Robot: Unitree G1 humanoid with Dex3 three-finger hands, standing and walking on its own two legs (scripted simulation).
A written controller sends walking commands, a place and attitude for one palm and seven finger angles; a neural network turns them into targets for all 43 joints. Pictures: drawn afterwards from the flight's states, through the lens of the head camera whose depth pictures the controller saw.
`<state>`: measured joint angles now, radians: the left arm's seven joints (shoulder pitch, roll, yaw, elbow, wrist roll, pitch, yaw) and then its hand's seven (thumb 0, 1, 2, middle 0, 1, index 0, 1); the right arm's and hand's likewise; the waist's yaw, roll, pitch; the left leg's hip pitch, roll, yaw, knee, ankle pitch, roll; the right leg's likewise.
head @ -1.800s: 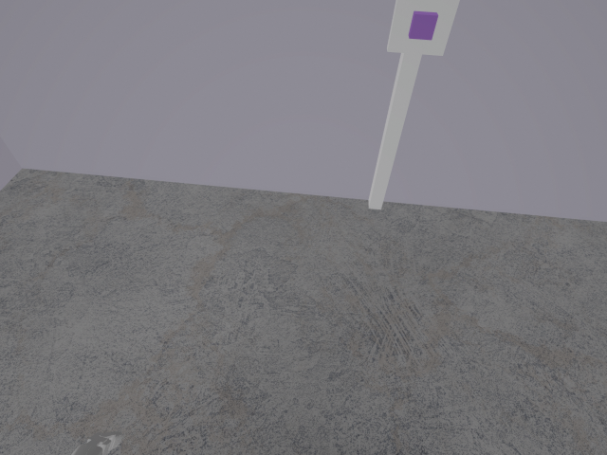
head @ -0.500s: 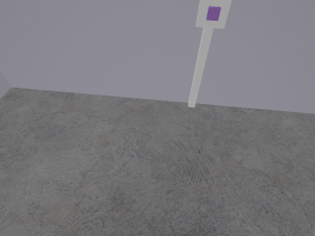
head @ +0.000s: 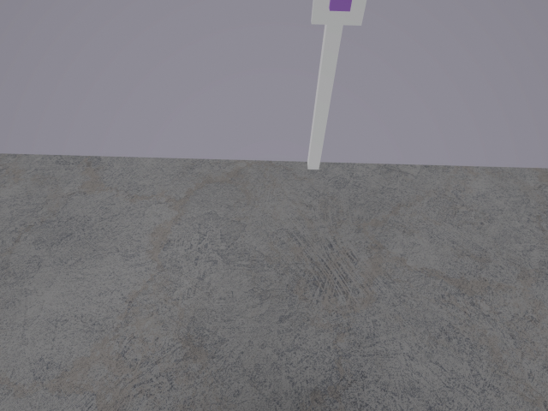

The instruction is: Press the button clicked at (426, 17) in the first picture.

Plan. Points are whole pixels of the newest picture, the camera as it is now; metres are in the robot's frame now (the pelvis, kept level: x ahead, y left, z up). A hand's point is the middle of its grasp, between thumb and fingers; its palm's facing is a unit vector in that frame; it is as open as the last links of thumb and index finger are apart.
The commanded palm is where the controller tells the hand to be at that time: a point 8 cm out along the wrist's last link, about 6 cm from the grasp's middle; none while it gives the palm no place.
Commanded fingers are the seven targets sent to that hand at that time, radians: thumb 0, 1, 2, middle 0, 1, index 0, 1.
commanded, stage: walk to a spot facing it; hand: left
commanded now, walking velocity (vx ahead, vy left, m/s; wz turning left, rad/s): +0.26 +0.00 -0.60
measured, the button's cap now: out of the picture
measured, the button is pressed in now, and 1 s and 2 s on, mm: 0 0 0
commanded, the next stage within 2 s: none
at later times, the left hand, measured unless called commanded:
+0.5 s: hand out of the picture +0.07 +0.18 -0.16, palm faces -0.15 -0.97 -0.19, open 7.4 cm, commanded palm none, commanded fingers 0.00 0.90 0.90 -0.20 -0.30 -0.20 -0.30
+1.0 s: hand (215, 249) +0.46 +0.17 -0.17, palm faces -0.51 -0.84 -0.16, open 7.4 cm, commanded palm none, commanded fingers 0.00 0.90 0.90 -0.20 -0.30 -0.20 -0.30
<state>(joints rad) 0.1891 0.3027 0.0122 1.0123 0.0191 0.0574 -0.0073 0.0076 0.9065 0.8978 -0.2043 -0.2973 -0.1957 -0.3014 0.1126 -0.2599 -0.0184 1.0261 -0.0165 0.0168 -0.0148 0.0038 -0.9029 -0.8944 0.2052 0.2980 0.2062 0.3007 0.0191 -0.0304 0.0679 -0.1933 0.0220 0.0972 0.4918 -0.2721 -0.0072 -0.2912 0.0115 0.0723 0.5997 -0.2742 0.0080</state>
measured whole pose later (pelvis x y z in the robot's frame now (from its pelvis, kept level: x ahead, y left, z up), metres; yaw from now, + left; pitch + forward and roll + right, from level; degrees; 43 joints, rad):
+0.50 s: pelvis +0.08 -0.01 +0.01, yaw -14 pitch +2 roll -1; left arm 0.44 0.16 0.04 1.01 0.03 -0.04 -0.01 0.01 0.90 0.90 -0.21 -0.30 -0.20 -0.30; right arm 0.16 -0.24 -0.07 0.96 -0.03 0.01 0.01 0.01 -0.91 -0.90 0.20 0.30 0.20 0.30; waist 0.05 0.01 0.01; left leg -0.55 0.09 0.00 0.91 -0.25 -0.07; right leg -0.12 0.09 0.14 0.34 -0.25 -0.04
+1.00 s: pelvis +0.27 +0.04 +0.01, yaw -34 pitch +0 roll -3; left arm 0.20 0.25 0.11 0.94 0.04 0.05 -0.03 0.01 0.91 0.90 -0.20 -0.30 -0.19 -0.30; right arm 0.45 -0.15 -0.03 1.06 -0.02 -0.08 -0.04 0.00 -0.92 -0.89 0.20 0.30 0.20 0.30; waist -0.01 -0.05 0.02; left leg -0.01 0.02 0.32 0.35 -0.35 0.07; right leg -0.69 -0.04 -0.01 1.25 -0.11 0.02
